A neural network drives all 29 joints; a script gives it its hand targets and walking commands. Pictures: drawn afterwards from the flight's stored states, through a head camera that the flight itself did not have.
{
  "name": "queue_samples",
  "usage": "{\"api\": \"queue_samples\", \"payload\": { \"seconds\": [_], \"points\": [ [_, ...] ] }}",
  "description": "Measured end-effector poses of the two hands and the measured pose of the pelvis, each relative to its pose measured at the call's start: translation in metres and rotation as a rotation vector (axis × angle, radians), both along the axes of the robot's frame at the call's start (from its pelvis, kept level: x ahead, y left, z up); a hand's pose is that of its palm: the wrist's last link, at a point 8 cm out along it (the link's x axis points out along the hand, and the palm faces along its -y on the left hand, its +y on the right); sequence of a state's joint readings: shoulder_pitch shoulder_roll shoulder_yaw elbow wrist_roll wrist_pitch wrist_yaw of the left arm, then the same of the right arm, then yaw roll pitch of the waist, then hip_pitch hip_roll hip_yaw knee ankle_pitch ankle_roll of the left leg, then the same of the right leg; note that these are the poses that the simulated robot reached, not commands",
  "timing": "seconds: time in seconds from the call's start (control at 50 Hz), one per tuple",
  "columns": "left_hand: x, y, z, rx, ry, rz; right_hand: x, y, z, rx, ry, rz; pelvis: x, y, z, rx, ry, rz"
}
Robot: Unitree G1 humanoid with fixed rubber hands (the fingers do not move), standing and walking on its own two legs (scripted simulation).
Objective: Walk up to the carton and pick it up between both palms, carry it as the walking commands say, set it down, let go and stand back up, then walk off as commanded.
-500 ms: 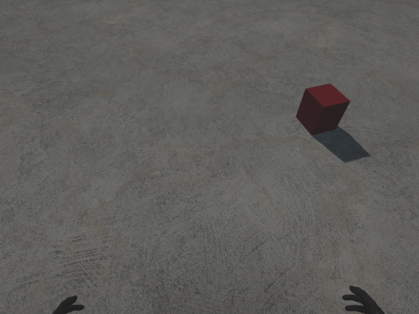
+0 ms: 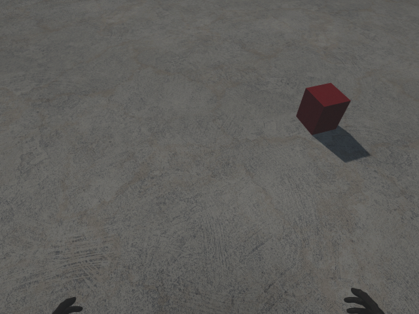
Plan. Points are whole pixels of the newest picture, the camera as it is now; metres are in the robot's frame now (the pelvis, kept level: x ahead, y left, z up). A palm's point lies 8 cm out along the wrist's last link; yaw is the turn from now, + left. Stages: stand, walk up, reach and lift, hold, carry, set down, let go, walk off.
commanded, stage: stand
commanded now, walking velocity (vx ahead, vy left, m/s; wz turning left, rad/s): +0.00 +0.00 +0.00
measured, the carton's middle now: (321, 109) +1.41 -0.81 -0.66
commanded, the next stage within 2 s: walk up in 0.34 s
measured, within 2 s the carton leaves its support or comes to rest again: neither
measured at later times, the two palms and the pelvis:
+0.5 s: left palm out of the picture +0.11 +0.31 -0.10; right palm out of the picture +0.11 -0.31 -0.10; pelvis +0.01 +0.00 +0.00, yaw +0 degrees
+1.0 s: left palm (123, 234) +0.29 +0.20 -0.08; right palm out of the picture +0.12 -0.46 -0.10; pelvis +0.12 -0.11 -0.02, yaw -15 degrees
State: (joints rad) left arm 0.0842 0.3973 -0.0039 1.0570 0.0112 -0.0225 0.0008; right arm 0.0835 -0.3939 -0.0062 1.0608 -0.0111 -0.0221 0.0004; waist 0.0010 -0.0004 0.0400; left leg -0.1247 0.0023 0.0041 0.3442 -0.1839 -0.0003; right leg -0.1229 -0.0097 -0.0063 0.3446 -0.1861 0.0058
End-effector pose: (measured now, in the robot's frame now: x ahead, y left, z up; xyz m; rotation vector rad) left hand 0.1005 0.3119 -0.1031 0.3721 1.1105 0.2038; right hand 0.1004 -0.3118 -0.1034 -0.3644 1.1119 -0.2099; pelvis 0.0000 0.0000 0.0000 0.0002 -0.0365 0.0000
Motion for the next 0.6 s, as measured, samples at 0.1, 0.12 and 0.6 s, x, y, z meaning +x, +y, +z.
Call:
{"api": "queue_samples", "payload": {
  "seconds": [0.1,0.12,0.6],
  "points": [
    [0.001,0.000,0.000,0.000,0.001,0.001,0.001,0.000,0.000,-0.001,0.001,-0.001,0.001,0.000,0.000,0.000,0.000,0.000],
    [0.002,0.000,0.000,0.000,0.001,0.001,0.001,0.000,0.000,-0.001,0.002,-0.001,0.002,0.000,0.000,0.000,0.001,0.000],
    [0.021,0.003,0.005,-0.013,-0.008,-0.063,0.002,-0.022,0.011,-0.039,-0.093,-0.047,0.010,-0.002,-0.004,0.009,0.025,-0.058]
  ]
}}
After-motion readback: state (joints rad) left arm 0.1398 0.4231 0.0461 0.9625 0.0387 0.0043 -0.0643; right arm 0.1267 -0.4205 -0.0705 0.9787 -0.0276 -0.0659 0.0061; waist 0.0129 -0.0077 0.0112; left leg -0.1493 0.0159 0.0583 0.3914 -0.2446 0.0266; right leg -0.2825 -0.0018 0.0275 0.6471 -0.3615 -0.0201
